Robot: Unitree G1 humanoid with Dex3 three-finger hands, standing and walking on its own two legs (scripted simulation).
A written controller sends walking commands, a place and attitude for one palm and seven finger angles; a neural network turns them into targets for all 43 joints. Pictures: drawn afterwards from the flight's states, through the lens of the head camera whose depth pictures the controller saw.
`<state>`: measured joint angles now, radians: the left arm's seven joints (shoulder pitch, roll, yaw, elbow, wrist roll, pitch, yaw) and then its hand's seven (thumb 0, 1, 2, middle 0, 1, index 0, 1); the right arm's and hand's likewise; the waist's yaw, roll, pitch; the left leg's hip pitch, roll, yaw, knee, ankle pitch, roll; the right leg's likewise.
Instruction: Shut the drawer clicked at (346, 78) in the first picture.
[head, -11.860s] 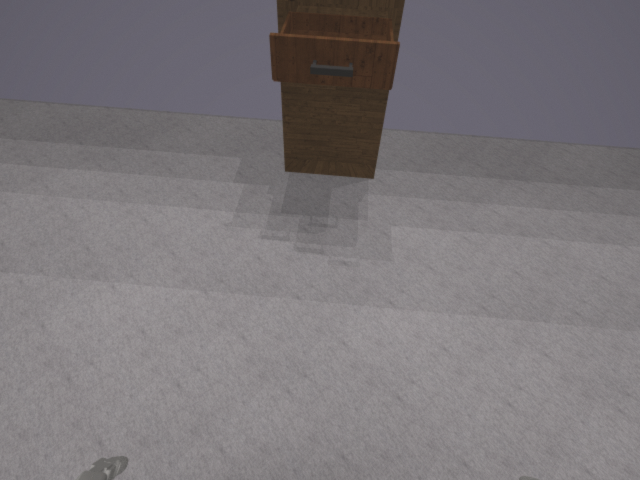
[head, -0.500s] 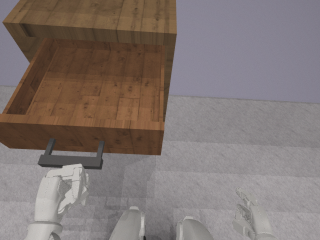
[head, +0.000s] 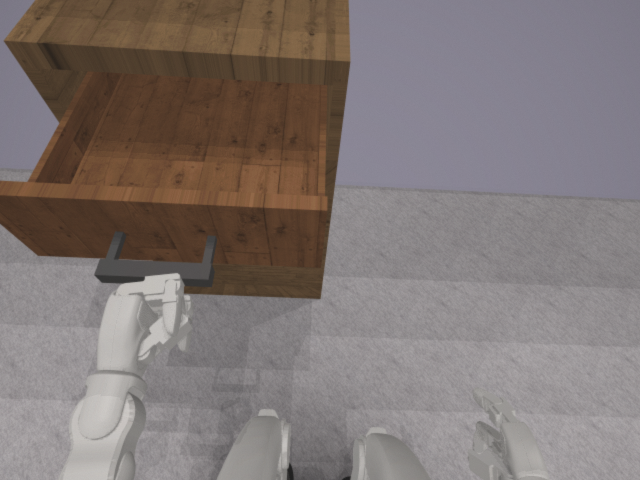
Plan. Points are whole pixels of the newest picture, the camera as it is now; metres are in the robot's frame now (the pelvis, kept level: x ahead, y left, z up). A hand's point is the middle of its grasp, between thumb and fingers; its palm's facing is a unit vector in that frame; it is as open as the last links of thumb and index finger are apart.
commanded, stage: push the drawer shut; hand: left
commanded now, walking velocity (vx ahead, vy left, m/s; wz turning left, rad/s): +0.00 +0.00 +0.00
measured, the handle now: (160, 257) +0.37 +0.22 +0.03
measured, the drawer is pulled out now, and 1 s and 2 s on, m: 0.21 0.08 0.00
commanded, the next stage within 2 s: none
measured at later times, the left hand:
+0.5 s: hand (196, 268) +0.36 +0.17 +0.03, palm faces +0.04 -1.00 -0.04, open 2.9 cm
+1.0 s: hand (206, 224) +0.42 +0.17 +0.03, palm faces +0.05 -1.00 -0.04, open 3.0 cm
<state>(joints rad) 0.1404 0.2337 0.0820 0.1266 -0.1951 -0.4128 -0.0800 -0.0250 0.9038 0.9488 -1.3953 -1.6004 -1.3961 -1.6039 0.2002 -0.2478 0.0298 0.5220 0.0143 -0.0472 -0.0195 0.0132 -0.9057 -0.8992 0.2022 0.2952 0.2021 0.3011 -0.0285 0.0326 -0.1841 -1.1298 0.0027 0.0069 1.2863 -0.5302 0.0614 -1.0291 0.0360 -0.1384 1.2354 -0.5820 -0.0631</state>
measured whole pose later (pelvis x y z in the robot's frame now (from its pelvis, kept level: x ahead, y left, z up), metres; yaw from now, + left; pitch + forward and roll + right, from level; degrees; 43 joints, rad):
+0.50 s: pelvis +0.00 +0.00 +0.01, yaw +0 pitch +22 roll -3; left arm -0.16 0.25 0.14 0.42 -0.18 -0.45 -0.08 -0.05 0.88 0.94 -1.40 -1.60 -1.40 -1.60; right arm 0.22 -0.26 0.02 0.57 0.02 -0.01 -0.01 0.01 -0.91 -0.90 0.20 0.30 0.20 0.30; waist -0.04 0.02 -0.17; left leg -1.11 0.00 0.02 1.25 -0.52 0.06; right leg -1.02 0.04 -0.12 1.21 -0.57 -0.06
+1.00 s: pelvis +0.01 +0.00 +0.01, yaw -1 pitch +23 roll -3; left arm -0.42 0.30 0.22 0.70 -0.16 -0.47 -0.11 -0.04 0.88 0.93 -1.40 -1.60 -1.40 -1.60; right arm 0.26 -0.26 0.02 0.61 0.01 0.03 0.00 0.01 -0.91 -0.90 0.20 0.29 0.20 0.30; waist -0.08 0.02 -0.16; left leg -1.13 0.01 0.03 1.24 -0.52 0.06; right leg -1.05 0.05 -0.11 1.20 -0.56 -0.06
